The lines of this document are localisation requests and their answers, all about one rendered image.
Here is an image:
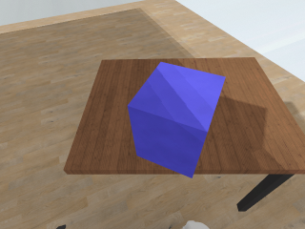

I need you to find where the carton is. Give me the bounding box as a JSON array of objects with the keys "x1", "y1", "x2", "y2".
[{"x1": 128, "y1": 62, "x2": 226, "y2": 178}]

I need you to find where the table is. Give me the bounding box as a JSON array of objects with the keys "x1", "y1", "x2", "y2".
[{"x1": 63, "y1": 57, "x2": 305, "y2": 212}]

